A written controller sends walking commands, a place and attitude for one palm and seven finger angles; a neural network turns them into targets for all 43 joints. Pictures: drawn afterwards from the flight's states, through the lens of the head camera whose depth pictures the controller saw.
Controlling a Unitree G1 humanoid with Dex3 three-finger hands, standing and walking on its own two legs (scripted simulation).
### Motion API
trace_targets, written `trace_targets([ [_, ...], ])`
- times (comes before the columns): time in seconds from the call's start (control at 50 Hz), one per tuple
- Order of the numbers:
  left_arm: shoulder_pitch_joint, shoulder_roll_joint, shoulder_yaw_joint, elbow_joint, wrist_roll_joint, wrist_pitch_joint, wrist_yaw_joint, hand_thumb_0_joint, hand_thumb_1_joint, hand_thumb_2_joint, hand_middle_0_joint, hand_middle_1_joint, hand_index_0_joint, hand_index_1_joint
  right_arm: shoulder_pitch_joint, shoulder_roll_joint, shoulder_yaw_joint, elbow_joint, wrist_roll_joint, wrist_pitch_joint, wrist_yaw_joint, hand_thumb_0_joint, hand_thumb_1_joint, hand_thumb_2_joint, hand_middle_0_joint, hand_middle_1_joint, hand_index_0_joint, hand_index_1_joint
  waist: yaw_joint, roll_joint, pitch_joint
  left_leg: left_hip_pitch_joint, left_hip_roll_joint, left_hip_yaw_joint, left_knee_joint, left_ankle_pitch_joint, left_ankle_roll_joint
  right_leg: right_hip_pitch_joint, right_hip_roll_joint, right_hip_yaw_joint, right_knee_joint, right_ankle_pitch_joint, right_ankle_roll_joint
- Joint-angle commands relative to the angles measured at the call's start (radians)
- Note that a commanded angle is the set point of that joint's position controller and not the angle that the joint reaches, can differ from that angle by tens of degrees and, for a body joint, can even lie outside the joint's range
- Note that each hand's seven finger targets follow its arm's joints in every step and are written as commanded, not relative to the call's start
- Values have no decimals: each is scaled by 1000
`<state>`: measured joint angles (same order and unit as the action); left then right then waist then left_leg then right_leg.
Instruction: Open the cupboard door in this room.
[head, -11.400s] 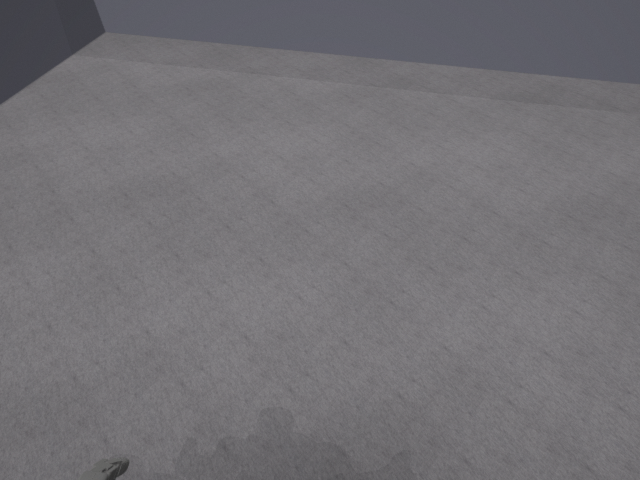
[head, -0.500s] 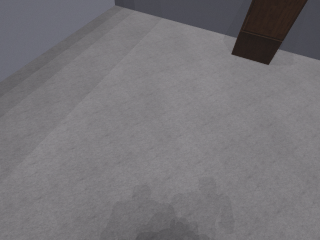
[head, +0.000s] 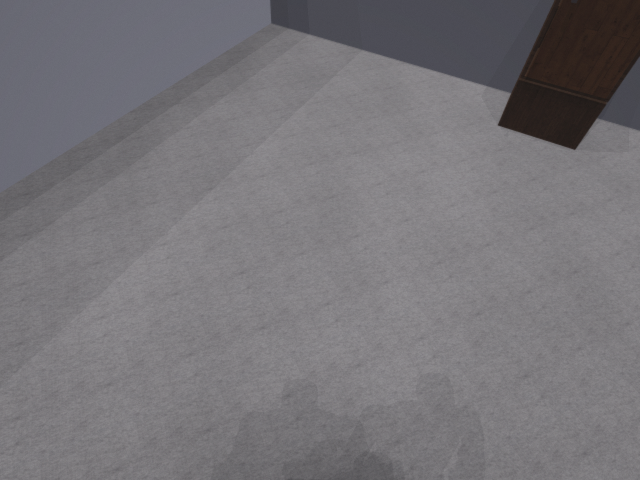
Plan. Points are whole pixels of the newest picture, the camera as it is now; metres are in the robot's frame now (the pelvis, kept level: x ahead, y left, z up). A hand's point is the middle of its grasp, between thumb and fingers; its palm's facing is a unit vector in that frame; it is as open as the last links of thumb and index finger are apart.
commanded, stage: stand and wait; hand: left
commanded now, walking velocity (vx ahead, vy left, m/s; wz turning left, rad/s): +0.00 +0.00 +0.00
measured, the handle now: out of the picture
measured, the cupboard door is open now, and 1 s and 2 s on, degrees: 0 0 0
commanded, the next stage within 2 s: turn or walk to find it in 0.22 s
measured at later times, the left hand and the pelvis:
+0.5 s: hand out of the picture +0.00 +0.19 -0.17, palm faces -0.03 -0.98 -0.20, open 7.4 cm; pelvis -0.01 +0.01 +0.01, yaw -2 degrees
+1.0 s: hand out of the picture -0.01 +0.17 -0.17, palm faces +0.03 -0.98 -0.19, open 7.4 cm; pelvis -0.02 -0.01 +0.01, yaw +1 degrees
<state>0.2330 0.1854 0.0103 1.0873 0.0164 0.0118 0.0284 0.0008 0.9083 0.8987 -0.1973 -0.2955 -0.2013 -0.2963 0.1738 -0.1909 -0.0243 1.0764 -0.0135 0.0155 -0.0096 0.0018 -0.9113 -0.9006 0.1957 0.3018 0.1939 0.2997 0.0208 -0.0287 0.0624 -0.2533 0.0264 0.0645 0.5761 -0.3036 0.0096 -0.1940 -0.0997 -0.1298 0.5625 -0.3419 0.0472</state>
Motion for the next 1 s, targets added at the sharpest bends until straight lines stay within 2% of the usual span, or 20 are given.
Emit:
trace_targets([
  [0.0, 58, 86, 9, -15, -2, -7, 5, 0, 900, 900, -200, -300, -200, -300, 14, -149, -22, -25, 3, -35, -19, 0, -900, -900, 200, 300, 200, 300, 6, 194, -57, 60, 200, -207, -256, 395, 78, 0, -9, 45, -50, 50, -6],
  [0.06, 89, 102, 5, 26, -1, -20, 4, 0, 900, 900, -200, -300, -200, -300, 22, -122, -16, -10, 8, -40, -19, 0, -900, -900, 200, 300, 200, 300, 2, 97, -80, 93, 130, -103, -188, 399, 24, 59, -44, 65, -169, 258, -21],
  [0.1, 75, 107, 3, 33, -3, -26, 5, 0, 900, 900, -200, -300, -200, -300, 47, -109, -15, 2, 9, -40, -19, 0, -900, -900, 200, 300, 200, 300, -14, 64, -78, 112, 116, -77, -186, 381, 7, 61, -56, 72, -183, 314, -29],
  [0.22, 55, 121, 6, 41, -2, -27, 2, 0, 900, 900, -200, -300, -200, -300, 57, -124, -13, 15, 8, -45, -20, 0, -900, -900, 200, 300, 200, 300, -17, 41, -17, 102, 117, -72, -251, 262, 6, 46, -47, 89, -233, 235, -31],
  [0.26, 64, 95, 5, 40, -3, -15, 3, 0, 900, 900, -200, -300, -200, -300, 71, -100, -10, 19, 7, -39, -23, 0, -900, -900, 200, 300, 200, 300, -18, 50, 0, 108, 122, -51, -239, 252, 3, 17, -43, 98, -220, 247, -28],
  [0.3, 58, 101, 15, 30, -1, -4, 0, 0, 900, 900, -200, -300, -200, -300, 75, -107, -17, 14, 6, -29, -28, 0, -900, -900, 200, 300, 200, 300, -20, 46, 18, 101, 135, -39, -225, 207, 6, -20, -33, 109, -197, 235, -31],
  [0.34, 71, 88, 7, 32, -1, -11, 1, 0, 900, 900, -200, -300, -200, -300, 86, -95, -11, 19, 7, -33, -22, 0, -900, -900, 200, 300, 200, 300, -16, 32, 2, 70, 124, -54, -258, 149, 7, 16, -33, 106, -220, 196, -27],
  [0.38, 70, 120, 10, 36, -2, -25, 1, 0, 900, 900, -200, -300, -200, -300, 70, -127, -14, 20, 9, -42, -17, 0, -900, -900, 200, 300, 200, 300, -9, 24, -1, 69, 114, -68, -272, 141, 9, 38, -39, 104, -238, 180, -32],
  [0.44, 73, 102, 9, 33, -5, -19, 5, 0, 900, 900, -200, -300, -200, -300, 84, -94, -6, 24, 7, -38, -12, 0, -900, -900, 200, 300, 200, 300, -9, 37, 2, 42, 106, -72, -256, 179, 6, 41, -48, 83, -210, 185, -26],
  [0.5, 75, 105, 19, 13, -4, -10, 8, 0, 900, 900, -200, -300, -200, -300, 85, -98, -13, 10, 4, -22, -8, 0, -900, -900, 200, 300, 200, 300, -5, 53, 19, -19, 105, -95, -237, 136, 12, 23, -49, 60, -178, 126, -24],
  [0.54, 89, 93, 9, 21, -2, -18, 7, 0, 900, 900, -200, -300, -200, -300, 99, -88, -11, 18, 4, -28, -10, 0, -900, -900, 200, 300, 200, 300, -7, 21, -15, 28, 101, -83, -244, 107, 11, 11, -46, 84, -212, 123, -30],
  [0.58, 64, 130, 13, 19, -1, -31, 3, 0, 900, 900, -200, -300, -200, -300, 103, -127, -20, 27, 8, -38, -13, 0, -900, -900, 200, 300, 200, 300, -14, 6, -29, 77, 105, -71, -243, 134, 12, 11, -45, 103, -239, 154, -43],
  [0.6, 61, 109, 10, 19, -1, -26, 3, 0, 900, 900, -200, -300, -200, -300, 110, -100, -17, 34, 7, -37, -15, 0, -900, -900, 200, 300, 200, 300, -19, 11, -12, 80, 107, -56, -233, 146, 6, -8, -44, 111, -234, 175, -43],
  [0.64, 49, 138, 13, 20, -2, -35, 2, 0, 900, 900, -200, -300, -200, -300, 109, -126, -19, 38, 9, -43, -14, 0, -900, -900, 200, 300, 200, 300, -19, 30, -15, 66, 104, -68, -253, 151, 8, 26, -45, 107, -245, 174, -46],
  [0.7, 68, 104, 13, 23, -5, -24, 8, 0, 900, 900, -200, -300, -200, -300, 110, -82, -10, 34, 6, -32, -9, 0, -900, -900, 200, 300, 200, 300, -15, 37, 9, 20, 97, -66, -233, 161, -1, 27, -52, 83, -218, 156, -37],
  [0.78, 79, 107, 11, 25, -3, -24, 7, 0, 900, 900, -200, -300, -200, -300, 109, -93, -12, 25, 6, -29, -11, 0, -900, -900, 200, 300, 200, 300, -15, 38, 1, 38, 97, -75, -229, 133, 4, -1, -47, 91, -228, 124, -38],
  [0.92, 73, 118, 30, -7, -2, -11, 10, 0, 900, 900, -200, -300, -200, -300, 89, -91, -20, -14, 1, -11, -5, 0, -900, -900, 200, 300, 200, 300, -14, 26, 2, -48, 85, -81, -153, 147, 3, -11, -76, 71, -185, 101, -39],
  [0.98, 67, 141, 44, -31, 1, -5, 10, 0, 900, 900, -200, -300, -200, -300, 78, -88, -28, -45, -1, -2, 0, 0, -900, -900, 200, 300, 200, 300, -15, -35, -10, -91, 54, -56, -60, 127, -4, -20, -131, 93, -201, 76, -67],
])
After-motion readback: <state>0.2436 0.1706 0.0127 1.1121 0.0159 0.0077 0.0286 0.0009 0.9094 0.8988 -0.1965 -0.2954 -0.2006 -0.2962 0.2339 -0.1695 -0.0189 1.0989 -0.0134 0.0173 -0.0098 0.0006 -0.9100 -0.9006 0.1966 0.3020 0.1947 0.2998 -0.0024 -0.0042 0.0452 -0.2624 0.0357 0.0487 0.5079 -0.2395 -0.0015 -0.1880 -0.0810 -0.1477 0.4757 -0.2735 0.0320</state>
